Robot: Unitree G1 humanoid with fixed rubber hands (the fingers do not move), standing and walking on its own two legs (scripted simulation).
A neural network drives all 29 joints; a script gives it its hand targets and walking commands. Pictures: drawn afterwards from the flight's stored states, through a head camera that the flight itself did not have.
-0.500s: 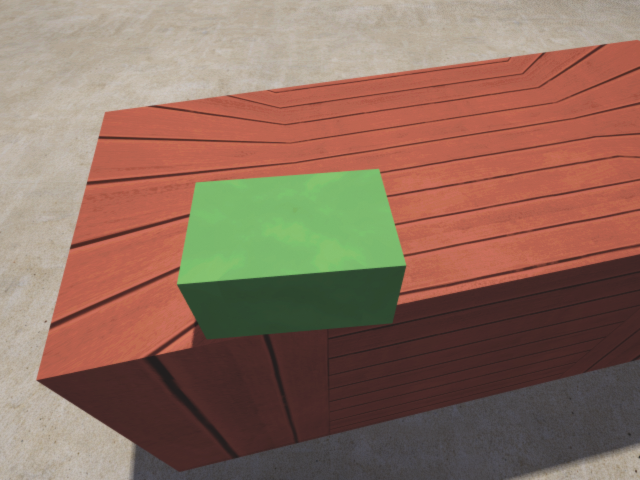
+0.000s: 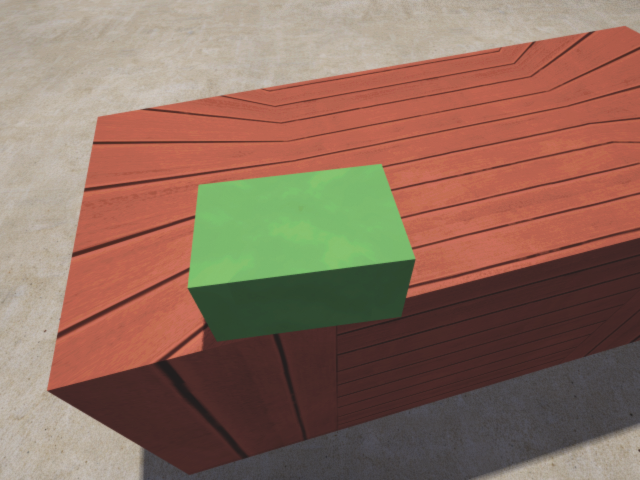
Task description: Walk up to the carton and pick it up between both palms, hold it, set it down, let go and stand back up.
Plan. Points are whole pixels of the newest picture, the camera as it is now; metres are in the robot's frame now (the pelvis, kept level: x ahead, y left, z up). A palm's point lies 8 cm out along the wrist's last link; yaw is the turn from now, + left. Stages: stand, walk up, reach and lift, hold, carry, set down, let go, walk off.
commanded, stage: walk up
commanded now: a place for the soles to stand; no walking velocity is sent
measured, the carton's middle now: (300, 251) +0.44 +0.06 +0.00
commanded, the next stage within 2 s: reach and lift in 0.94 s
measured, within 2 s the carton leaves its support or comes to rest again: neither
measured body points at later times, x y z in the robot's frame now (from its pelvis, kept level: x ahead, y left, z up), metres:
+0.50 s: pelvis -0.01 +0.03 -0.02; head +0.01 +0.01 +0.43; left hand +0.08 +0.28 -0.14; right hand +0.02 -0.25 -0.17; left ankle -0.04 +0.11 -0.73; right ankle +0.05 -0.13 -0.73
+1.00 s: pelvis -0.02 +0.02 -0.03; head +0.01 +0.01 +0.42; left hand +0.11 +0.27 -0.15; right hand +0.02 -0.25 -0.17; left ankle -0.04 +0.11 -0.73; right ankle +0.05 -0.12 -0.73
